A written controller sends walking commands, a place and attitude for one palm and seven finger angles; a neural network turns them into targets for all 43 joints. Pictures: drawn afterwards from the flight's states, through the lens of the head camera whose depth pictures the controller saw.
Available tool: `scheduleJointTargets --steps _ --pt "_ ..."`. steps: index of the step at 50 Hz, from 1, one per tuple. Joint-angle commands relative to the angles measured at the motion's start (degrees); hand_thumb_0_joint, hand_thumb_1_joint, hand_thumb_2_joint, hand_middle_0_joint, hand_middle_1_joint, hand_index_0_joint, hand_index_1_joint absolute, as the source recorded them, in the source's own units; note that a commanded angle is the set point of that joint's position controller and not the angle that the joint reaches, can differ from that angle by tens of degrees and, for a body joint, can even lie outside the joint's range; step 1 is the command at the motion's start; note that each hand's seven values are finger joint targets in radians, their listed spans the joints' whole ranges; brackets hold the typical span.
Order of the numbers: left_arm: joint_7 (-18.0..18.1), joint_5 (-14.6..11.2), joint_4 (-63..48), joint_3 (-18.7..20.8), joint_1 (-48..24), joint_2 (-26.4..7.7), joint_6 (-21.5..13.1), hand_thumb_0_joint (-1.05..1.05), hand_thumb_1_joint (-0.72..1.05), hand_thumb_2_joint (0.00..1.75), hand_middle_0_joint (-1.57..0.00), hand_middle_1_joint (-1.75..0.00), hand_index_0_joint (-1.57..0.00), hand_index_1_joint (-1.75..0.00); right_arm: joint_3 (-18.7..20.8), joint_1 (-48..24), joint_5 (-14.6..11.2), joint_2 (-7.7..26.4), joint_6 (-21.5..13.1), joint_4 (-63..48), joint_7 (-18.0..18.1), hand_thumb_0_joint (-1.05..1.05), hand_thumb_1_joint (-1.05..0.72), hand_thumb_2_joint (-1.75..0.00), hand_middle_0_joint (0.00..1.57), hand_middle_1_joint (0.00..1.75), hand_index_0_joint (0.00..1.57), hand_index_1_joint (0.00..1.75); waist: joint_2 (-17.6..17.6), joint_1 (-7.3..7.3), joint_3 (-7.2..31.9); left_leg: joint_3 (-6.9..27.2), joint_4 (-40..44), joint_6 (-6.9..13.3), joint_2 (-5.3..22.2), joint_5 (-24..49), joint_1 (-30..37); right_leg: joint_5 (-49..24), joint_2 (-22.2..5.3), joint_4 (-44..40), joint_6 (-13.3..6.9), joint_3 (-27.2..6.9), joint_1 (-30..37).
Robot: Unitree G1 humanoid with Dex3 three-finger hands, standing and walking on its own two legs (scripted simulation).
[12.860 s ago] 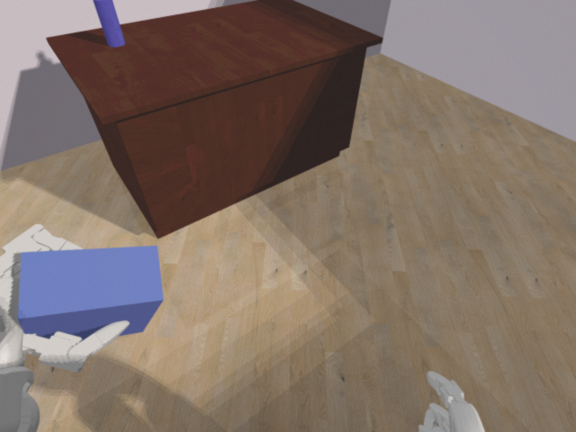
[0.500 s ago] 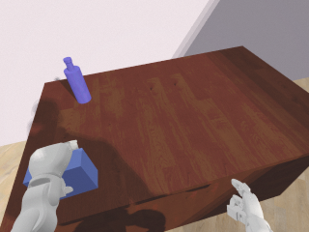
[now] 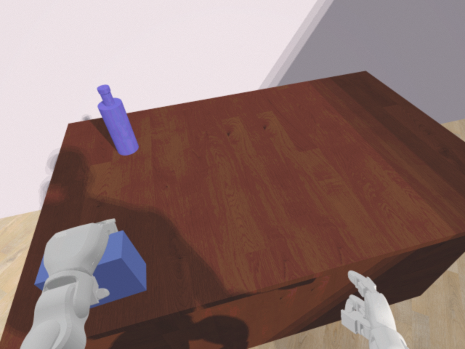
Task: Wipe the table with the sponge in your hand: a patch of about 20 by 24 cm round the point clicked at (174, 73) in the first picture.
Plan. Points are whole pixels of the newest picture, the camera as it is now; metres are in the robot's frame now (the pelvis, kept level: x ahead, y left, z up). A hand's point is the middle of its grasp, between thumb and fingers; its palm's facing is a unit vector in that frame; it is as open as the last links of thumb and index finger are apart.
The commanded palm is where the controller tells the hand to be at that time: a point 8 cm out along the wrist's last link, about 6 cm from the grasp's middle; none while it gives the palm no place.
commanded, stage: move the sponge above the wiping area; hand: left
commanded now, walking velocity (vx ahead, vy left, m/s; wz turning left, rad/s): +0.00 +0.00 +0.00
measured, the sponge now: (101, 277) +0.21 +0.29 +0.01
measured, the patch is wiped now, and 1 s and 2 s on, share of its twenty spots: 0.00 0.00 0.00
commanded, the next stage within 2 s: lower the sponge onto the table in 0.58 s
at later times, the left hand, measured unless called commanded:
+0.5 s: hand (101, 263) +0.21 +0.27 +0.05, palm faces -0.02 -0.11 -0.99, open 9.6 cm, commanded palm +0.19 +0.27 +0.11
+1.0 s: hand (100, 263) +0.21 +0.27 +0.05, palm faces -0.01 -0.10 -1.00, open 9.6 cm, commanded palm +0.19 +0.27 +0.11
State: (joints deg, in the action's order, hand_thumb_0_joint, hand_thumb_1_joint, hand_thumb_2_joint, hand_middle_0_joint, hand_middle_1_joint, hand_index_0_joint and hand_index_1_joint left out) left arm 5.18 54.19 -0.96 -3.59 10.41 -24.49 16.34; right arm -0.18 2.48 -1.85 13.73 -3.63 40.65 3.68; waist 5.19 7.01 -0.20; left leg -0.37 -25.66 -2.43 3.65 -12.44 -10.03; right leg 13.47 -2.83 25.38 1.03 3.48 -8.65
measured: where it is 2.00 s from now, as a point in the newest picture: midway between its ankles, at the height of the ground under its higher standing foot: outside the picture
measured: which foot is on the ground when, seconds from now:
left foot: down 0.00-1.00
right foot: down 0.00-1.00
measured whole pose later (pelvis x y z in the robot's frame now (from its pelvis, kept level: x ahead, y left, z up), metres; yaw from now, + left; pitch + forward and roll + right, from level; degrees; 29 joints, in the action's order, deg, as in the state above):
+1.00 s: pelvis +0.00 +0.00 +0.00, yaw +0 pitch -4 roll +0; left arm 5.5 54.6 -1.2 -4.8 9.4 -24.0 16.4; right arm -0.2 2.2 -2.0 13.8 -3.6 40.9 3.6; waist 5.6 7.2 -0.3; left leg -0.1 -25.3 -2.7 3.9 -11.9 -9.6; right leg 13.2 -2.4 25.6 0.7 3.5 -8.5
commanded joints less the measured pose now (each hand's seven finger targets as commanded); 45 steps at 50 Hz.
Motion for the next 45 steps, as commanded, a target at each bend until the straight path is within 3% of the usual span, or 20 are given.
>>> scheduleJointTargets --steps 1,6,7,8,12,13,15,17,18,22,23,27,28,32,33,37,38,42,43,45 --pt "2.26 2.03 -11.44 5.92 -11.31 -10.22 -1.30 0.00 0.10 1.30 -1.20 -1.60 -1.20 -1.60 2.09 -11.19 0.21 6.13 -3.39 -9.93 -0.01 0.00 -0.90 -0.90 0.20 0.30 0.20 0.30 -2.30 -0.11 9.57 0.80 2.70 3.60 -4.27 9.75 4.18 -5.62 2.86 -4.57 -3.85 -1.74 -1.63" --pt "3.25 2.09 -11.84 7.93 -9.42 -11.54 -1.07 0.00 0.10 1.30 -1.20 -1.60 -1.20 -1.60 2.21 -11.11 0.21 6.16 -3.14 -9.94 -0.12 0.00 -0.90 -0.90 0.20 0.30 0.20 0.30 -1.87 0.20 9.54 0.61 2.52 3.51 -4.16 10.52 3.98 -6.36 2.77 -4.45 -3.91 -2.02 -0.98" --pt "3.62 1.94 -12.40 10.59 -9.98 -14.29 -0.77 0.00 0.10 1.30 -1.20 -1.60 -1.20 -1.60 2.11 -11.66 0.26 6.41 -3.07 -9.91 0.05 0.00 -0.90 -0.90 0.20 0.30 0.20 0.30 -1.12 0.57 8.52 1.00 3.01 3.48 -4.20 9.22 3.99 -4.89 3.20 -4.88 -4.33 -3.37 -1.05" --pt "3.56 2.06 -12.78 7.98 -10.67 -11.53 -0.63 0.00 0.10 1.30 -1.20 -1.60 -1.20 -1.60 1.77 -11.67 0.10 5.85 -3.24 -10.30 -0.01 0.00 -0.90 -0.90 0.20 0.30 0.20 0.30 -0.99 0.13 9.31 0.56 2.74 3.62 -4.32 9.61 3.82 -5.08 2.83 -4.46 -3.95 -1.81 -0.88" --pt "3.50 1.33 -12.69 9.60 -11.07 -13.51 -0.40 0.00 0.10 1.30 -1.20 -1.60 -1.20 -1.60 1.94 -12.31 -0.03 6.29 -3.34 -9.96 0.34 0.00 -0.90 -0.90 0.20 0.30 0.20 0.30 -0.97 0.27 8.76 1.14 3.11 3.53 -4.39 8.26 4.31 -3.73 3.17 -5.05 -4.15 -3.17 -1.28" --pt "3.25 1.44 -13.81 5.95 -12.08 -9.83 -0.66 0.00 0.10 1.30 -1.20 -1.60 -1.20 -1.60 1.74 -11.99 -0.15 5.57 -3.63 -10.49 0.21 0.00 -0.90 -0.90 0.20 0.30 0.20 0.30 -1.02 -0.37 9.57 0.66 2.95 3.72 -4.23 8.52 4.26 -3.94 2.85 -4.50 -3.79 -1.57 -1.40" --pt "2.80 1.41 -12.93 4.60 -12.12 -9.13 -0.82 0.00 0.10 1.30 -1.20 -1.60 -1.20 -1.60 1.97 -11.78 -0.07 5.79 -3.89 -10.00 0.18 0.00 -0.90 -0.90 0.20 0.30 0.20 0.30 -1.82 -0.50 8.96 0.83 2.75 3.72 -4.20 8.73 4.65 -4.32 2.88 -4.83 -3.76 -1.72 -2.23" --pt "2.75 1.42 -13.19 7.04 -11.79 -11.68 -0.67 0.00 0.10 1.30 -1.20 -1.60 -1.20 -1.60 1.95 -11.98 0.01 6.19 -3.84 -10.04 0.19 0.00 -0.90 -0.90 0.20 0.30 0.20 0.30 -2.15 -0.03 8.34 1.39 3.37 3.59 -4.30 7.93 4.25 -3.77 3.35 -4.87 -4.16 -2.90 -1.68" --pt "2.52 1.37 -13.87 4.30 -10.82 -8.47 -0.66 0.00 0.10 1.30 -1.20 -1.60 -1.20 -1.60 1.77 -11.80 -0.11 5.54 -4.00 -10.75 0.03 0.00 -0.90 -0.90 0.20 0.30 0.20 0.30 -1.98 -0.10 9.33 1.09 3.37 3.80 -4.23 7.95 3.86 -3.51 2.93 -4.46 -3.80 -1.39 -1.27" --pt "3.03 2.31 -13.46 8.09 -12.13 -12.78 -0.07 0.00 0.10 1.30 -1.20 -1.60 -1.20 -1.60 1.96 -12.33 0.14 6.25 -3.39 -10.08 0.06 0.00 -0.90 -0.90 0.20 0.30 0.20 0.30 -2.08 0.61 8.95 1.41 3.64 3.53 -4.23 8.09 4.14 -3.79 3.37 -4.70 -4.24 -2.94 -1.00" --pt "3.07 2.51 -14.79 5.07 -12.70 -9.62 -0.07 0.00 0.10 1.30 -1.20 -1.60 -1.20 -1.60 1.59 -12.24 -0.05 5.55 -3.50 -10.72 -0.19 0.00 -0.90 -0.90 0.20 0.30 0.20 0.30 -0.67 0.19 10.59 0.87 3.53 3.59 -4.29 8.75 4.10 -4.24 3.02 -4.05 -4.01 -1.41 -0.41" --pt "3.64 2.68 -14.99 7.72 -9.61 -12.08 1.15 0.00 0.10 1.30 -1.20 -1.60 -1.20 -1.60 1.81 -13.02 0.16 6.11 -3.00 -10.42 -0.64 0.00 -0.90 -0.90 0.20 0.30 0.20 0.30 -0.13 1.23 9.90 1.47 3.65 3.24 -4.30 10.16 4.52 -5.54 3.42 -4.30 -4.61 -3.09 0.31" --pt "3.31 2.31 -15.94 3.68 -8.82 -7.32 1.39 0.00 0.10 1.30 -1.20 -1.60 -1.20 -1.60 1.64 -12.91 -0.13 5.23 -3.12 -11.13 -0.90 0.00 -0.90 -0.90 0.20 0.30 0.20 0.30 -0.89 0.55 10.12 0.78 3.32 3.48 -4.12 10.34 4.25 -5.47 2.97 -3.91 -4.04 -1.26 0.03" --pt "2.94 2.17 -13.05 8.28 -9.48 -12.74 2.98 0.00 0.10 1.30 -1.20 -1.60 -1.20 -1.60 1.53 -13.44 -0.12 6.33 -2.23 -10.08 -0.56 0.00 -0.90 -0.90 0.20 0.30 0.20 0.30 -2.63 0.92 6.97 1.41 3.97 3.40 -4.40 7.87 3.39 -3.45 3.40 -5.24 -4.30 -3.36 -0.46" --pt "2.54 2.18 -14.55 4.95 -10.63 -9.35 2.74 0.00 0.10 1.30 -1.20 -1.60 -1.20 -1.60 1.28 -13.30 -0.35 5.67 -2.49 -10.81 -0.58 0.00 -0.90 -0.90 0.20 0.30 0.20 0.30 -2.19 0.29 8.76 0.70 3.55 3.66 -4.42 8.27 3.72 -3.76 2.98 -4.66 -3.86 -1.73 -0.10" --pt "2.02 1.77 -14.20 7.06 -11.88 -12.32 1.45 0.00 0.10 1.30 -1.20 -1.60 -1.20 -1.60 1.50 -13.16 -0.15 5.98 -2.78 -10.29 -0.08 0.00 -0.90 -0.90 0.20 0.30 0.20 0.30 -2.64 0.14 7.08 1.44 3.59 3.66 -4.57 6.76 4.39 -2.12 3.48 -5.78 -4.14 -3.46 -1.43" --pt "1.74 1.93 -15.08 3.23 -13.34 -8.37 0.78 0.00 0.10 1.30 -1.20 -1.60 -1.20 -1.60 1.28 -13.08 -0.31 5.34 -3.19 -10.79 -0.09 0.00 -0.90 -0.90 0.20 0.30 0.20 0.30 -1.52 -0.45 8.11 0.71 3.26 3.87 -4.63 6.76 4.51 -2.24 3.08 -5.36 -3.81 -2.19 -1.66" --pt "2.21 2.20 -13.80 7.26 -13.30 -12.64 -0.45 0.00 0.10 1.30 -1.20 -1.60 -1.20 -1.60 1.67 -12.54 0.12 6.10 -3.36 -10.08 0.31 0.00 -0.90 -0.90 0.20 0.30 0.20 0.30 -1.90 0.38 8.01 1.34 3.49 3.64 -4.82 6.46 4.70 -2.08 3.43 -5.77 -4.18 -3.73 -1.51" --pt "2.30 2.05 -14.52 4.61 -14.03 -9.32 -0.78 0.00 0.10 1.30 -1.20 -1.60 -1.20 -1.60 1.60 -12.09 -0.14 5.41 -3.71 -10.62 0.25 0.00 -0.90 -0.90 0.20 0.30 0.20 0.30 -1.82 -0.29 9.06 0.70 3.19 3.92 -4.59 7.33 4.64 -3.00 3.13 -5.08 -3.86 -2.18 -1.32" --pt "2.56 2.23 -11.27 6.33 -13.10 -11.06 -0.50 0.00 0.10 1.30 -1.20 -1.60 -1.20 -1.60 1.76 -11.95 -0.01 5.89 -3.47 -9.56 0.35 0.00 -0.90 -0.90 0.20 0.30 0.20 0.30 -2.61 0.09 8.09 0.79 3.11 3.64 -4.62 7.65 4.42 -3.33 3.06 -5.62 -3.83 -2.47 -1.71"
